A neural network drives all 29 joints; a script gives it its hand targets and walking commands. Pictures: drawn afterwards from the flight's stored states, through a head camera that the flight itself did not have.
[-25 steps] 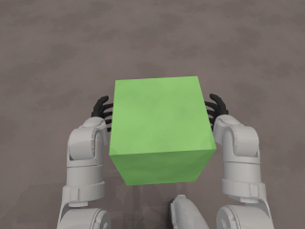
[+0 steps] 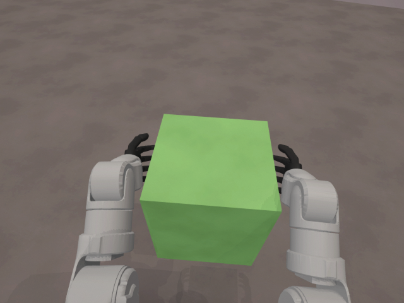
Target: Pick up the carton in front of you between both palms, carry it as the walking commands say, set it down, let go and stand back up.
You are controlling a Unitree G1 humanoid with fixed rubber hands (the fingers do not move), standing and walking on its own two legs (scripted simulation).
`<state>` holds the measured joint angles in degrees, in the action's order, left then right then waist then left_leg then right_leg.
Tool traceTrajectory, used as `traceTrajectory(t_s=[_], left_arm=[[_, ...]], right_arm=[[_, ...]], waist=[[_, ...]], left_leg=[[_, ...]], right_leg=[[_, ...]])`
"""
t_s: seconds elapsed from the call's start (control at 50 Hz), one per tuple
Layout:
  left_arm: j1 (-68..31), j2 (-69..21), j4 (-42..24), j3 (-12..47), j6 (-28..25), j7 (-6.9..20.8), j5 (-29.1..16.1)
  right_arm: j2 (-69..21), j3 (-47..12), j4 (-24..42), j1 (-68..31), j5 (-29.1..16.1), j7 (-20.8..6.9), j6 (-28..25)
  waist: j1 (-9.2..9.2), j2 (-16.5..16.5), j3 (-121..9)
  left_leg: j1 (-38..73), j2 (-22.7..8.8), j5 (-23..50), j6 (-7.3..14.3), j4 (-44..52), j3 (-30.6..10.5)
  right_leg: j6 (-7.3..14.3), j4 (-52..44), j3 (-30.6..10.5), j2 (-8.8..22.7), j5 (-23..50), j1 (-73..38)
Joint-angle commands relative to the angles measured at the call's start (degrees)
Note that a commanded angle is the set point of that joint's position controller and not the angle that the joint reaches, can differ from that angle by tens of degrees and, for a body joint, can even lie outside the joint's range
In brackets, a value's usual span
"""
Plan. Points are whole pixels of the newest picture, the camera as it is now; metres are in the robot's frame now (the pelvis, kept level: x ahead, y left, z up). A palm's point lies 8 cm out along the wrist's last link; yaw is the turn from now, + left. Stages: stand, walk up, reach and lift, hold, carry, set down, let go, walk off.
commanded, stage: carry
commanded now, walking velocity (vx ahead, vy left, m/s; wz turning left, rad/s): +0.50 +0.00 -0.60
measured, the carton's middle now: (209, 193) +0.33 +0.02 +0.04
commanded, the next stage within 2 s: none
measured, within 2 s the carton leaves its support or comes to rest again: neither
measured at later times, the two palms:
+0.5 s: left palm (221, 106) +0.60 +0.00 +0.07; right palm (335, 131) +0.52 -0.29 +0.07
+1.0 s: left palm (279, 53) +0.90 -0.20 +0.09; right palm (368, 86) +0.70 -0.43 +0.09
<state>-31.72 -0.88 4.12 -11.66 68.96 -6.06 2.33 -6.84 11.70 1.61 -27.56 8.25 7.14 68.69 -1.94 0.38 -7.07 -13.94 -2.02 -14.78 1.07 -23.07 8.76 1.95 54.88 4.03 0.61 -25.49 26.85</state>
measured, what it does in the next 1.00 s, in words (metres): walks ahead, turning right: right foot, then left foot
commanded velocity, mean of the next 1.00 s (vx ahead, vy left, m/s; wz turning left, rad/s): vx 0.50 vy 0.00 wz -0.55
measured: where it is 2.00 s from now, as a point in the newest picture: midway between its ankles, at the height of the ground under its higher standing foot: (293, 165)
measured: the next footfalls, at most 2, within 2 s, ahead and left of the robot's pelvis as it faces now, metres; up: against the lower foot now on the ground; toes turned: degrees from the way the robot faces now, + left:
right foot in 0.26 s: +0.32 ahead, -0.12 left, +0.00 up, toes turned -19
left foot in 0.72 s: +0.68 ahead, -0.05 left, +0.00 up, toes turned -19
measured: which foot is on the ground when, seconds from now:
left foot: down 0.00-0.24, up 0.26-0.70, down 0.72-1.00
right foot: up 0.00-0.24, down 0.26-0.76, up 0.78-1.00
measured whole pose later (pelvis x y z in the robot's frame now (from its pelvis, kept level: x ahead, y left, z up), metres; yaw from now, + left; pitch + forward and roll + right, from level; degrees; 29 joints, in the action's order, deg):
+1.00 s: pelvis +0.60 -0.15 +0.00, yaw -39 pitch +4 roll -1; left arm -8.8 -7.6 -18.6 -6.3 70.4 -5.1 7.3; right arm -7.5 5.5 17.8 -7.7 5.7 5.3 68.3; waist 1.6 -1.4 -6.6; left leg -8.5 -7.7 -12.2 -1.5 -18.6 18.2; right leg 1.6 47.1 5.8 4.4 -13.5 32.9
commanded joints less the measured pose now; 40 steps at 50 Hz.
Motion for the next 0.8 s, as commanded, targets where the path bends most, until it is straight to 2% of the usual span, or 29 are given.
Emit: traceTrajectory(t_s=[0.0, 0.06, 0.12, 0.16, 0.18, 0.2, 0.22, 0.24, 0.26, 0.28, 0.3, 0.32, 0.34, 0.36, 0.38, 0.4, 0.44, 0.46, 0.5, 0.56, 0.64, 0.68, 0.7, 0.72, 0.74, 0.76, 0.78], left_arm=[[-28.7, -66.2, -6.3, 39.2, 0.1, 15.5, -22.1], [-21.0, -65.6, -11.1, 40.4, -0.6, 13.6, -18.6], [-15.4, -63.6, -16.9, 42.0, -1.2, 12.1, -15.3], [-11.2, -61.9, -19.8, 43.4, -1.4, 11.6, -13.7], [-8.8, -61.1, -21.3, 44.1, -1.4, 11.6, -13.3], [-7.1, -60.7, -23.2, 45.1, -1.5, 11.7, -13.3], [-7.2, -62.3, -24.6, 46.2, -1.4, 12.1, -14.2], [-7.1, -62.6, -26.1, 46.3, -1.4, 12.6, -15.1], [-6.6, -61.5, -26.1, 45.8, -1.5, 13.0, -15.0], [-3.6, -59.8, -24.5, 45.4, -1.5, 13.4, -15.4], [-3.4, -60.3, -24.8, 46.1, -1.5, 13.8, -16.2], [-3.6, -61.8, -25.0, 46.9, -1.6, 14.2, -17.2], [-4.6, -62.9, -25.6, 47.7, -1.7, 14.5, -18.2], [-5.2, -63.4, -25.9, 48.4, -1.8, 14.9, -19.1], [-5.4, -63.5, -26.3, 48.8, -1.8, 15.2, -19.9], [-5.4, -63.4, -26.6, 49.1, -1.8, 15.5, -20.4], [-4.4, -62.2, -26.8, 49.1, -1.7, 16.2, -21.2], [-3.9, -61.5, -26.8, 49.0, -1.7, 16.6, -21.5], [-3.5, -60.0, -27.1, 48.6, -1.5, 17.0, -21.8], [-3.0, -57.2, -27.9, 47.4, -0.7, 17.1, -21.5], [-1.3, -54.4, -26.0, 45.6, 1.0, 16.5, -19.7], [-1.1, -53.6, -25.0, 45.0, 1.6, 16.3, -19.0], [-1.8, -53.1, -24.7, 44.9, 1.9, 16.3, -19.0], [-2.8, -52.5, -24.9, 45.0, 2.2, 16.5, -19.1], [-5.1, -53.3, -25.4, 45.8, 2.9, 16.7, -20.1], [-6.2, -54.0, -24.8, 46.5, 2.9, 17.2, -20.8], [-7.2, -55.7, -24.6, 46.8, 2.4, 17.5, -21.8]], right_arm=[[-57.8, -39.9, 8.1, -34.3, -24.8, -13.9, 0.0], [-58.7, -42.1, 12.2, -28.9, -26.7, -15.8, 0.3], [-57.8, -44.0, 15.1, -22.8, -28.0, -17.6, 0.1], [-56.9, -44.7, 16.2, -17.6, -28.1, -18.4, -0.1], [-56.9, -44.7, 16.4, -14.9, -28.3, -18.8, -0.2], [-56.7, -44.7, 16.9, -12.0, -28.1, -19.1, -0.4], [-56.2, -45.0, 17.5, -11.0, -28.3, -19.4, -0.5], [-55.1, -45.6, 19.1, -13.0, -28.7, -19.8, -0.6], [-55.2, -46.8, 20.9, -13.0, -29.2, -20.0, -0.1], [-53.5, -46.0, 19.9, -10.2, -28.7, -19.8, 0.2], [-53.8, -46.3, 19.8, -9.5, -28.3, -19.6, 0.0], [-54.0, -46.5, 21.0, -10.3, -27.8, -19.4, -0.2], [-55.0, -46.5, 21.0, -10.0, -27.5, -19.2, -0.5], [-55.6, -46.3, 20.6, -9.0, -27.0, -18.9, -0.8], [-56.0, -46.2, 20.4, -7.8, -26.3, -18.6, -1.1], [-56.2, -46.2, 19.9, -6.5, -25.6, -18.2, -1.4], [-56.1, -46.2, 19.3, -4.4, -24.2, -17.4, -1.9], [-55.9, -46.3, 19.4, -4.0, -23.7, -17.0, -2.0], [-55.1, -46.6, 20.2, -4.2, -23.4, -16.4, -2.1], [-53.1, -47.0, 21.9, -5.5, -23.6, -15.7, -1.4], [-50.2, -46.9, 20.7, -5.8, -23.9, -15.5, 0.6], [-49.5, -46.5, 19.4, -5.6, -24.2, -15.7, 1.3], [-49.6, -46.0, 18.3, -4.9, -23.9, -15.8, 1.4], [-49.1, -45.2, 17.6, -4.0, -23.4, -15.7, 1.5], [-48.7, -43.5, 15.0, -4.1, -22.2, -15.6, 1.0], [-50.6, -43.1, 14.2, -2.9, -22.1, -15.5, 0.7], [-52.5, -43.2, 15.2, -4.0, -22.3, -15.6, 0.4]], waist=[[3.78, 5.1, -13.3], [3.81, 7.7, -12.8], [3.98, 9.0, -9.5], [3.67, 11.2, -9.9], [3.11, 13.5, -11.6], [2.54, 15.6, -14.0], [1.22, 14.9, -16.7], [-0.97, 10.4, -18.5], [1.0, -4.8, -21.6], [-0.22, -5.2, -25.9], [-0.26, -4.5, -22.6], [-0.22, -1.5, -20.2], [0.49, 1.8, -17.3], [0.97, 2.6, -16.5], [1.38, 1.6, -16.0], [1.49, 0.1, -15.1], [1.39, -2.3, -13.3], [1.3, -3.2, -12.2], [1.13, -4.9, -10.9], [0.81, -6.3, -9.8], [0.36, -7.4, -6.9], [1.1, -7.6, -8.7], [2.49, -5.5, -12.7], [3.87, 1.1, -19.1], [2.93, 17.9, -19.6], [2.97, 15.3, -19.3], [3.01, 10.4, -17.0]], left_leg=[[30.6, -18.1, 31.6, 2.5, 5.7, -13.7], [30.4, -16.1, 37.2, 1.6, 5.2, -6.1], [26.5, -13.3, 44.8, 0.3, 4.9, 2.2], [23.5, -11.9, 60.3, -1.3, 0.3, 7.1], [21.9, -12.6, 65.4, -2.3, -4.2, 8.0], [20.1, -13.2, 67.1, -3.3, -10.0, 8.9], [14.5, -12.7, 61.4, -4.4, -19.7, 10.6], [2.7, -11.2, 40.5, -5.3, -31.8, 8.2], [-17.1, -4.5, -11.6, -7.0, -46.4, 4.3], [-24.7, 1.0, -16.9, -7.1, -60.7, -4.5], [-29.8, -2.2, -14.3, -5.4, -62.8, -9.3], [-29.9, -4.9, -12.7, -4.2, -59.6, -11.0], [-28.4, -6.5, -10.6, -4.2, -54.5, -11.2], [-25.1, -7.5, -8.8, -4.5, -49.8, -11.1], [-21.6, -7.8, -7.8, -4.9, -44.7, -10.0], [-19.7, -7.3, -7.3, -5.6, -40.2, -8.4], [-19.6, -6.8, -5.9, -6.9, -32.3, -7.0], [-20.7, -6.5, -3.2, -7.4, -28.2, -6.3], [-21.3, -5.4, 4.0, -7.7, -21.9, -4.8], [-20.8, -3.5, 9.5, -7.3, -16.3, -3.3], [-17.4, -0.6, 10.8, -5.5, -7.5, -1.9], [-4.7, 1.4, 10.5, -4.6, -0.4, 0.9], [9.1, 0.1, 11.6, -4.6, 2.0, 1.5], [23.1, -11.4, 0.7, -2.9, 3.4, -10.9], [32.1, -26.8, 3.6, 5.2, 7.0, -36.4], [28.9, -27.8, 6.3, 7.7, 7.6, -38.9], [24.9, -25.8, 6.1, 6.6, 7.9, -32.5]], right_leg=[[-1.4, -0.6, -0.7, 2.5, 4.4, 19.6], [-1.8, -5.5, 2.6, 0.9, 9.8, 17.0], [-1.1, -16.4, 7.7, -1.4, 16.3, 11.1], [0.2, -23.4, 13.3, -6.4, 21.5, 1.0], [1.4, -24.5, 14.2, -7.9, 23.4, -5.1], [3.0, -27.0, 14.1, -8.2, 25.5, -12.4], [4.9, -32.7, 12.5, -7.4, 31.0, -24.4], [5.8, -31.2, 5.6, -3.3, 29.8, -37.6], [13.6, -24.8, -20.2, 13.6, 47.0, -52.9], [22.4, -31.1, -35.7, 19.4, 42.4, -54.6], [21.8, -34.1, -32.1, 18.6, 40.0, -51.6], [19.3, -34.5, -28.2, 17.3, 40.6, -45.8], [16.6, -35.7, -24.6, 15.5, 40.7, -39.4], [14.9, -37.4, -21.5, 14.6, 37.1, -33.5], [13.7, -39.0, -18.4, 13.2, 34.2, -28.5], [13.5, -40.3, -16.4, 11.9, 33.2, -25.3], [13.7, -41.9, -15.4, 10.4, 32.0, -23.2], [13.5, -42.3, -15.1, 9.6, 32.6, -23.9], [11.8, -41.8, -13.6, 7.8, 36.9, -25.5], [9.7, -39.6, -12.6, 6.6, 44.5, -27.1], [8.5, -36.2, -12.3, 6.4, 49.9, -28.3], [6.3, -29.2, -10.1, 5.1, 53.4, -24.9], [4.2, -20.6, -7.1, 3.5, 48.8, -18.4], [2.0, -6.0, -4.9, 1.5, 33.6, -8.8], [0.3, 7.1, -2.0, -5.4, 7.5, 9.1], [1.4, 14.1, -5.2, -1.2, 0.1, 11.4], [1.9, 15.8, -5.5, 1.5, 0.5, 11.8]])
